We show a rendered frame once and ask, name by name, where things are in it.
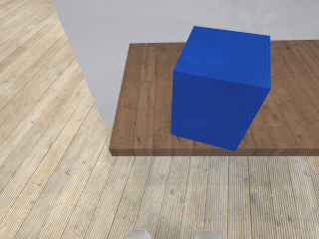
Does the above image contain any carton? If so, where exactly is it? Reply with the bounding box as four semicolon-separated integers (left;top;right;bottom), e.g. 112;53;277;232
170;26;271;151

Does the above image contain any table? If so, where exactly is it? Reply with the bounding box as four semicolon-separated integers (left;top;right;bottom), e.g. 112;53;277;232
109;39;319;156

